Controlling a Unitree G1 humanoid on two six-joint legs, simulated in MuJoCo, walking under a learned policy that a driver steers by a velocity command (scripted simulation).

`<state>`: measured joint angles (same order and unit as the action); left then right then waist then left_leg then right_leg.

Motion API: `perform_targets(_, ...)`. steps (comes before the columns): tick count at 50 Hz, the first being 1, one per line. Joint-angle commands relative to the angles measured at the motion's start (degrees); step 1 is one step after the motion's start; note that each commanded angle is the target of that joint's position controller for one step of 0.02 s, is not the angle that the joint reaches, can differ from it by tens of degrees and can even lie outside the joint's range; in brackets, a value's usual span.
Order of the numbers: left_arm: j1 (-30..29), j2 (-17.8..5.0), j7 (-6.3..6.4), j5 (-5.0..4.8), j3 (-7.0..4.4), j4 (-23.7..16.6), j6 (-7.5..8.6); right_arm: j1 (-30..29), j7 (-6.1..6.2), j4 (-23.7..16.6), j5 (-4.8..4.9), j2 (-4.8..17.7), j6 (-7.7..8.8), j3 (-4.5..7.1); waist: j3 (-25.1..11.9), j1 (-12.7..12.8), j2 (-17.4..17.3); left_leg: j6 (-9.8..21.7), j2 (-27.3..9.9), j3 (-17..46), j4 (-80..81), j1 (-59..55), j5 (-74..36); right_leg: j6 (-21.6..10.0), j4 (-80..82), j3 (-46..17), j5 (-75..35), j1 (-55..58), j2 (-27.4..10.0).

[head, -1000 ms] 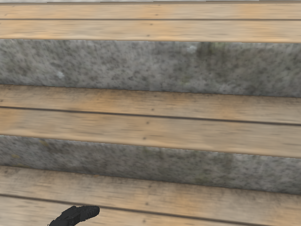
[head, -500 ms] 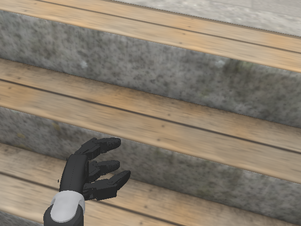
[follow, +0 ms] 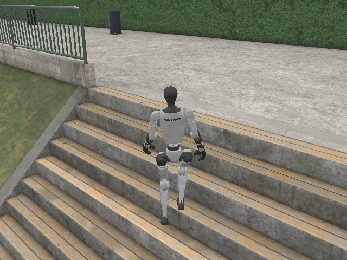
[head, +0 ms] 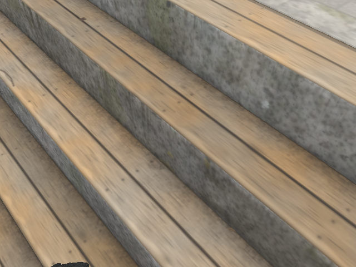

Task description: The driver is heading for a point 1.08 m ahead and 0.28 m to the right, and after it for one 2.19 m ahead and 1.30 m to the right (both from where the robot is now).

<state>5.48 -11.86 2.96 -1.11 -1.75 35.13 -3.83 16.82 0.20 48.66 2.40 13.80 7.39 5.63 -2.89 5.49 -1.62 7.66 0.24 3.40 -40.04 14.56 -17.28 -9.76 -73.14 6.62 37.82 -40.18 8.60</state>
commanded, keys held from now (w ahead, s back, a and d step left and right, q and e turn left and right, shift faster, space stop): w+e+shift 0.68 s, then w+q+shift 0.32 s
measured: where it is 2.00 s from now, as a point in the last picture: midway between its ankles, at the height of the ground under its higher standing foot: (250, 45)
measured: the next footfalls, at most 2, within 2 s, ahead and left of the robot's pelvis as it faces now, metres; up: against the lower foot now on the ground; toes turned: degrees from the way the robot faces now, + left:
left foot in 0.38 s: +0.27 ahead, +0.12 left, +0.00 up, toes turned -9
right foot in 0.82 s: +0.33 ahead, -0.15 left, +0.20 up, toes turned -41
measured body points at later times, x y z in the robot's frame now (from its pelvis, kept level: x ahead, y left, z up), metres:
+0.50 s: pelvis +0.20 +0.01 +0.11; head +0.21 -0.01 +0.56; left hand +0.47 +0.21 +0.05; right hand +0.26 -0.29 +0.01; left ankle +0.23 +0.12 -0.61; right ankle +0.10 -0.06 -0.29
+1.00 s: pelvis +0.36 -0.09 +0.32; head +0.35 -0.08 +0.77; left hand +0.57 +0.07 +0.19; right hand +0.39 -0.34 +0.23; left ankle +0.50 +0.00 -0.06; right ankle +0.30 -0.12 -0.41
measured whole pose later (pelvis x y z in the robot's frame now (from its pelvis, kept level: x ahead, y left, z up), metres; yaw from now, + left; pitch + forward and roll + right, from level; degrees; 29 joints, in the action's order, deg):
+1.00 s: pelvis +0.36 -0.09 +0.32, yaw -32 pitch +2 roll +0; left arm 16.3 -11.9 -0.8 2.1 -2.6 52.8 7.1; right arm 10.4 1.8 36.3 0.2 4.6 2.6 -0.4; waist -4.0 -4.8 -0.1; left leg 5.1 5.4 7.1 -129.0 76.5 6.1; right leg -4.3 -36.3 9.1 23.2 -15.2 0.5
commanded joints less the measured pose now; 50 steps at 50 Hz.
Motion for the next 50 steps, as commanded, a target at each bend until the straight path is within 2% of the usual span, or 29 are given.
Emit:
perform_targets(1,0.7,2.2,-0.07,0.89,-0.32,1.3,0.41,-22.1,-1.89,-17.7,-7.36,-9.3,1.13,-4.83,-0.7,1.4,12.0,-2.4,9.0,11.8,-72.7,32.7,21.1,-14.1,39.8,-54.6,11.8,6.1,-4.3)
perform_targets(2,-8.9,2.4,0.87,1.57,0.50,-1.3,1.59,-14.1,-3.10,-23.0,-8.42,-12.9,0.00,-6.57,6.0,-9.4,14.0,-3.6,7.6,9.7,-78.0,37.4,22.3,-14.1,53.9,-69.9,27.8,-5.9,-11.1)
perform_targets(3,-8.7,4.0,0.51,1.81,0.78,-0.3,3.00,-13.3,-3.38,-24.8,-10.01,-11.3,-0.58,-7.64,10.6,-12.6,6.4,-4.4,4.8,7.7,-80.0,40.3,21.8,-12.2,56.5,-69.5,26.4,-10.9,-12.1)
perform_targets(6,3.6,-3.2,0.66,3.41,-1.77,6.2,7.34,-18.5,-1.38,-26.4,-9.51,-3.2,-0.99,-7.12,10.8,-8.2,-6.2,-7.8,-0.2,4.1,-76.6,48.9,29.2,-10.7,53.4,-51.4,2.7,-0.1,-10.6)
perform_targets(8,10.4,-5.4,1.14,3.21,-2.51,8.6,8.57,-22.1,-1.46,-27.7,-8.59,-2.7,-1.18,-7.41,11.2,-6.1,-9.4,-8.8,-3.4,5.4,-65.5,50.6,32.5,-9.6,52.2,-47.8,-3.0,5.8,-10.4)
perform_targets(11,11.1,-8.9,2.48,2.56,-4.14,6.2,8.35,-24.6,-2.98,-26.5,-6.04,-2.6,-1.82,-8.07,5.0,-2.7,-9.1,-8.1,-4.1,-6.1,-33.3,29.3,32.4,-7.4,56.8,-32.3,-19.1,5.6,-8.6)
perform_targets(13,10.5,-9.2,2.43,2.17,-5.44,5.9,8.34,-24.5,-2.81,-26.1,-3.29,-6.0,-1.62,-8.54,0.3,-1.2,1.7,-5.0,-2.8,-7.3,-15.4,8.8,27.6,-6.3,59.6,-27.8,-29.8,4.4,-8.9)
perform_targets(17,5.9,-11.0,-2.23,3.65,-7.12,3.7,9.54,-7.2,-1.02,-19.7,0.00,0.9,0.36,-3.00,-11.5,-12.9,3.9,-2.2,2.3,-9.1,12.4,-6.5,21.3,-4.0,37.6,-28.3,-72.2,27.9,-8.1)
perform_targets(18,3.0,-8.4,-3.40,3.56,-6.37,2.6,10.54,-1.3,0.59,-17.4,0.08,2.9,0.50,-1.93,-14.1,-16.2,5.4,-3.4,0.9,-9.9,17.0,-15.8,19.3,-2.0,22.8,-24.8,-77.0,24.7,-5.6)
perform_targets(19,-1.9,-4.7,-4.11,2.57,-5.51,0.3,11.51,5.7,1.44,-13.5,-2.52,4.9,0.64,-0.87,-13.2,-19.7,3.7,-3.5,-4.3,-5.5,19.8,-27.9,17.6,1.0,2.8,-20.2,-56.8,8.3,-3.3)
perform_targets(20,-3.6,5.1,-3.54,0.74,-2.92,-3.1,12.05,3.5,0.89,-10.5,-5.34,5.7,0.31,-1.10,-7.7,-13.9,-7.7,-3.2,-15.8,6.8,11.9,-35.2,-7.1,2.9,-20.2,-14.1,-19.9,-17.1,0.2)
perform_targets(21,4.8,1.7,-1.65,0.21,-2.63,-3.7,10.69,-5.6,0.87,-11.6,-9.86,7.1,0.06,-1.12,-19.1,-8.1,-7.9,8.9,-29.3,21.3,13.7,-34.8,-1.5,4.8,-51.2,-11.2,-16.8,-22.5,-1.7)
perform_targets(22,2.7,0.7,0.00,1.74,-2.12,-5.8,9.13,-9.1,1.17,-11.7,-9.65,4.1,0.77,-1.29,-19.5,-6.3,-0.2,11.5,-32.2,25.2,20.8,-27.1,32.8,5.0,-65.0,-12.6,-16.8,-27.3,-5.6)
perform_targets(26,-14.4,4.8,-0.51,2.82,1.13,-13.7,6.57,-1.7,0.12,2.3,-6.48,-2.5,4.13,-3.56,3.8,-2.1,3.9,2.8,-24.6,3.5,32.5,-9.7,32.7,0.6,-76.5,-17.8,-8.5,-41.3,-9.7)
perform_targets(30,-20.4,4.6,-0.96,3.10,2.50,-16.8,3.61,-2.1,-0.94,6.1,-5.82,2.0,4.42,-3.49,7.8,0.1,4.4,-2.0,-15.1,-15.9,42.4,4.8,11.4,-0.3,-49.9,-7.2,-14.6,-27.3,-8.5)
perform_targets(32,-10.2,1.5,-1.63,4.00,2.45,-13.9,2.44,-10.6,0.31,2.6,-2.33,6.5,3.41,-3.47,2.1,6.4,-0.1,-1.2,-10.9,-27.1,42.1,9.2,-41.2,-0.8,-26.2,0.8,-14.5,-1.0,-7.2)
perform_targets(33,-5.8,-2.8,-1.53,2.77,1.22,-11.1,1.81,-7.6,1.53,0.9,0.60,13.2,4.08,-1.99,-5.7,5.2,-0.2,1.2,-12.0,-23.4,34.7,4.4,-72.2,1.7,-16.7,6.6,-8.4,8.8,-2.0)
perform_targets(34,4.3,-3.2,-0.43,0.90,0.56,-7.9,1.53,-7.9,1.74,-0.7,0.87,20.3,3.99,-0.39,-15.1,8.3,-4.9,3.3,-16.4,-21.9,21.5,-2.7,-101.0,1.9,-18.8,6.2,-7.8,15.8,-0.1)
perform_targets(35,-0.4,-3.4,-0.31,0.74,1.62,-8.6,2.94,-4.1,0.75,-2.5,1.68,17.9,4.79,-0.90,-20.4,3.5,-5.5,1.1,-14.6,-16.8,9.4,-2.0,-94.9,-0.1,-7.6,-0.9,-12.2,21.8,-1.3)
perform_targets(36,3.7,-5.0,0.25,0.90,1.46,-9.0,3.14,-2.1,-1.31,-3.4,2.26,19.2,5.76,-0.37,-29.6,3.7,-6.9,2.1,-15.4,-13.3,-0.8,-4.2,-81.5,0.8,4.1,-6.2,-12.0,29.3,0.0)
perform_targets(37,4.1,-6.9,0.53,0.93,0.40,-7.2,3.17,-1.3,-2.84,-4.9,1.65,16.9,5.98,-0.30,-31.9,1.3,-1.6,1.7,-12.5,-10.4,-9.4,1.5,-52.0,0.7,14.1,-10.0,-16.7,36.7,-0.2)
perform_targets(38,-2.3,-10.6,0.09,-0.10,-1.54,-4.3,3.14,2.8,-3.16,-5.8,-2.11,10.5,4.96,-1.66,-31.3,-6.3,8.3,0.0,-3.0,-6.9,-28.0,15.0,3.7,-2.3,22.4,-17.2,-16.6,42.7,-3.0)
perform_targets(39,-0.9,-10.2,-0.65,3.67,-3.49,-3.1,4.45,3.8,-2.56,-7.4,-6.14,3.4,4.22,-2.10,-29.3,-7.0,7.0,-1.6,3.1,6.6,-57.5,31.5,13.9,-6.1,27.8,-25.0,-8.6,49.3,-12.3)
perform_targets(40,4.1,-9.1,-2.09,5.56,-4.00,0.7,5.50,-3.6,-0.91,-9.7,-5.52,-4.6,3.97,-3.96,-25.4,-2.7,4.6,-1.9,6.7,10.7,-76.8,38.1,13.8,-3.1,22.4,-20.0,-18.0,45.2,-14.6)
perform_targets(41,6.6,-8.7,-3.75,5.53,-3.77,5.7,6.52,-8.0,0.66,-12.9,-5.11,-10.1,4.03,-5.41,-10.8,-4.0,1.3,-1.2,6.4,11.6,-84.6,42.3,16.5,1.7,29.1,-13.4,-27.6,33.5,-13.7)
perform_targets(42,8.2,-8.8,-5.13,5.70,-3.78,10.1,7.75,-4.0,1.16,-14.1,-4.89,-11.5,3.94,-5.98,-1.3,-7.9,-1.1,-0.8,7.5,12.3,-90.5,53.3,23.5,2.5,35.1,-12.3,-44.6,33.3,-17.5)
perform_targets(44,6.9,-4.8,-4.84,4.42,-2.86,9.8,9.03,-8.1,0.77,-16.6,-5.09,-8.9,0.03,-6.60,4.0,-8.4,1.4,-2.5,2.5,7.1,-91.3,63.5,24.4,3.4,50.2,-23.0,-13.3,23.4,-24.6)
perform_targets(46,3.0,-2.5,-4.64,3.58,-1.54,10.5,10.88,-11.7,1.09,-17.6,-3.45,-6.1,-2.83,-6.26,9.2,-10.3,1.2,-3.3,2.5,6.8,-79.9,59.9,21.7,6.0,56.9,-16.2,-8.5,10.5,-23.3)
perform_targets(50,6.1,-6.6,-3.41,2.27,-1.96,15.4,13.30,-13.4,2.29,-17.8,-0.99,-7.7,-5.68,-5.60,9.3,-11.2,3.9,-1.8,4.3,5.3,-97.5,71.2,26.8,4.5,62.6,-8.9,-11.7,17.3,-27.0)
